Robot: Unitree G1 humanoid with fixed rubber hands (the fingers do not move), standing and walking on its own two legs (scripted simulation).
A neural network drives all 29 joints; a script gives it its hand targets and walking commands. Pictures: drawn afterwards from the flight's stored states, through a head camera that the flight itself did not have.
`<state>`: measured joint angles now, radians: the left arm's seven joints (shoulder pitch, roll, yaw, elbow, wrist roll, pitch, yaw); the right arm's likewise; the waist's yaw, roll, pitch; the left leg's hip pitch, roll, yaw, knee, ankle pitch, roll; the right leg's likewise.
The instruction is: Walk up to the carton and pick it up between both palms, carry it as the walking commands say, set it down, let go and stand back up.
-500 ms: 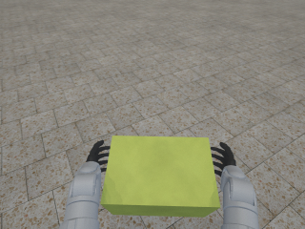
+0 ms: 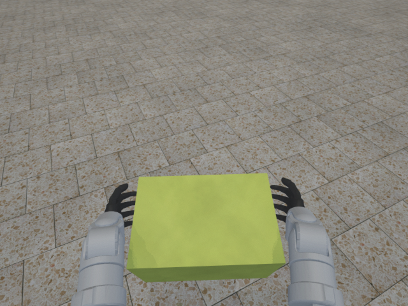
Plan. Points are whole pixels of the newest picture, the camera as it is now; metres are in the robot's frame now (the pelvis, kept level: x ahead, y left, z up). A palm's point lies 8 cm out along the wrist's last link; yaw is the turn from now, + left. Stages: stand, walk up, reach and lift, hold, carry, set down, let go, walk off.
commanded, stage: reach and lift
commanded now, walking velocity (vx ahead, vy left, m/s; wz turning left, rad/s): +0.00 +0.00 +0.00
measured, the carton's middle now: (204, 229) +0.30 +0.01 -0.04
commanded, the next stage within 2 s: hold in 0.70 s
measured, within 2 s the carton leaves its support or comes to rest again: neither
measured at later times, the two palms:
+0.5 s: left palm (116, 221) +0.28 +0.19 +0.03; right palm (296, 216) +0.29 -0.18 +0.04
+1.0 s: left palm (115, 223) +0.27 +0.19 +0.03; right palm (297, 220) +0.28 -0.18 +0.04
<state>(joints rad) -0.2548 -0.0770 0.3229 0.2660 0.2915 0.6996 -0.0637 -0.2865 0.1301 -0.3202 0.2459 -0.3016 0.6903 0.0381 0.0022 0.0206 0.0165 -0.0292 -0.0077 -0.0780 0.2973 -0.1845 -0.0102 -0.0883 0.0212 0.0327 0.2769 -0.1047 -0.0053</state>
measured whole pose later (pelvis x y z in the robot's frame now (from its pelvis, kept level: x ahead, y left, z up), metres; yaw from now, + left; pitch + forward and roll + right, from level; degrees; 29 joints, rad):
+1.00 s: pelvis +0.01 +0.01 +0.00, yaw +0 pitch -6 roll +0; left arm -0.16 -0.12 0.29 0.18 0.27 0.70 -0.02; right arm -0.20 0.13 -0.31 0.17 -0.28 0.69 0.05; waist -0.01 0.03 0.01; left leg 0.00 -0.03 -0.07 0.29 -0.19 0.01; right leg -0.07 0.00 0.05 0.28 -0.12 0.01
